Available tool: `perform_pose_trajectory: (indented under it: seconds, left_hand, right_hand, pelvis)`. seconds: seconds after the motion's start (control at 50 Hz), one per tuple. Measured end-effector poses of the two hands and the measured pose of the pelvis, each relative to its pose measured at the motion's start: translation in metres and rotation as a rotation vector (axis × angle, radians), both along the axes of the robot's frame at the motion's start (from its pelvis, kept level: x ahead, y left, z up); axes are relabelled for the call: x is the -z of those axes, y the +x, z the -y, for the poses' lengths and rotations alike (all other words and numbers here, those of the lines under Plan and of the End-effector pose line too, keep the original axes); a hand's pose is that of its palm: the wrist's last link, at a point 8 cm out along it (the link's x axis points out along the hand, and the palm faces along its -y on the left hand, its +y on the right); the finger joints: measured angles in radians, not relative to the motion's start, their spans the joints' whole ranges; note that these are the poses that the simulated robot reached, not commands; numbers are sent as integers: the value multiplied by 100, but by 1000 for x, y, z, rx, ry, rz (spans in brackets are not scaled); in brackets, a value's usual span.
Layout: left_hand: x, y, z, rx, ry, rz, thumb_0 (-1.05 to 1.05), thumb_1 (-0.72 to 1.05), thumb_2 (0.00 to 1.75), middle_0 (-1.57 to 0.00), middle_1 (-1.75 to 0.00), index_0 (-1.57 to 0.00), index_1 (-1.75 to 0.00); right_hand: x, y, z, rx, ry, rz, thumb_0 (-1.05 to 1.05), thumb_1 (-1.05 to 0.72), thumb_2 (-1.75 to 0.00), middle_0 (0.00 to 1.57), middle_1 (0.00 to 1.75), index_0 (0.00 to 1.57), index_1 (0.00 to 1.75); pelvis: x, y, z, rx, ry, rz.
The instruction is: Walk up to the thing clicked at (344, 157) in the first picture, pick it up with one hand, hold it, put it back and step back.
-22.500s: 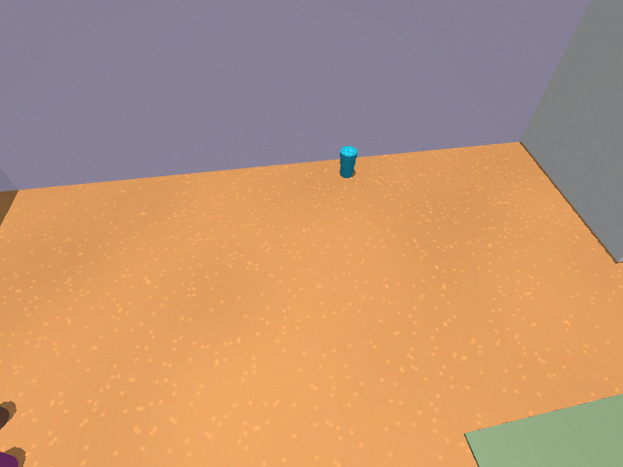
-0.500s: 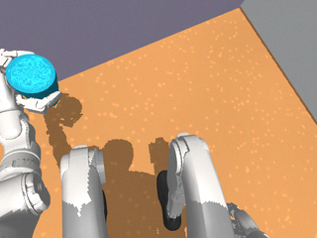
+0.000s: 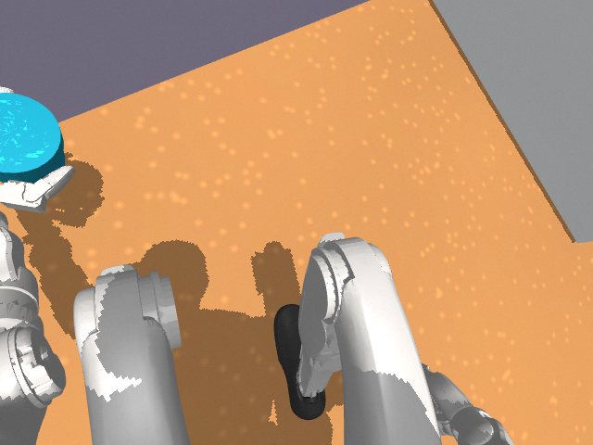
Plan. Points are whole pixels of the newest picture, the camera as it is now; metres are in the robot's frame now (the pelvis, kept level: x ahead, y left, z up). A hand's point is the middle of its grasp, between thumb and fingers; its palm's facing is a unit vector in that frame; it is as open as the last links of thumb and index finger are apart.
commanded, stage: crouch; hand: left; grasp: from the side
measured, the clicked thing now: (26, 157) +0.47 +0.27 -0.11
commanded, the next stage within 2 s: lower in 0.06 s
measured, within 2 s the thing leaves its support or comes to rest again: rests again in 1.98 s
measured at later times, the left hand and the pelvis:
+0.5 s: hand (36, 167) +0.47 +0.27 -0.15, palm faces +0.33 -0.94 -0.02, open 11.1 cm; pelvis +0.00 +0.00 -0.01, yaw -3 degrees
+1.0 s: hand (45, 171) +0.47 +0.27 -0.18, palm faces +0.33 -0.94 -0.03, open 11.0 cm; pelvis -0.01 +0.01 -0.02, yaw -5 degrees
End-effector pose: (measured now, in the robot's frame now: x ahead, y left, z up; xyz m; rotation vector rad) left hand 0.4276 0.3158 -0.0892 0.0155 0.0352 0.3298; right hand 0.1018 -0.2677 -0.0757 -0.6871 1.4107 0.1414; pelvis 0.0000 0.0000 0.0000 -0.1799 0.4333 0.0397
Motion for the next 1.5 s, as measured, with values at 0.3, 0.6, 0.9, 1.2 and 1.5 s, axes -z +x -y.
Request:
perform_pose_trajectory:
  seconds: [0.3, 0.6, 0.9, 1.2, 1.5]
  left_hand:
    - [25, 3, 1, -10, -11, -11, -3, -52, 107, -71, -104, -66, -105]
    - [64, 5, 1, -36, -22, -18, -3, -51, 107, -71, -104, -66, -105]
    - [85, 6, 2, -42, -20, -40, -3, -51, 107, -71, -104, -66, -105]
    - [95, 7, 5, -24, -10, -43, -3, -51, 107, -71, -104, -66, -105]
    - [107, 6, 9, -20, -19, -45, -3, -51, 107, -71, -104, -66, -105]
  right_hand:
    - [-3, -6, -1, -45, -30, -33, 0, -93, -91, 20, 30, 20, 30]
    - [-12, -4, -5, -156, -90, -68, 0, -93, -91, 20, 30, 20, 30]
    - [-20, -1, -10, -226, -130, -88, 0, -93, -91, 20, 30, 20, 30]
    - [-27, 0, -14, -282, -161, -88, 0, -91, -91, 20, 30, 20, 30]
    - [-33, 5, -19, -324, -188, -98, 0, -91, -90, 20, 30, 20, 30]
  pelvis:
    - [7, -2, -2, 14, -25, 37]
    - [15, -5, -6, 33, -58, 96]
    - [17, -6, -9, 46, -90, 131]
    - [19, -11, -12, 60, -112, 166]
    - [19, -10, -14, 69, -133, 178]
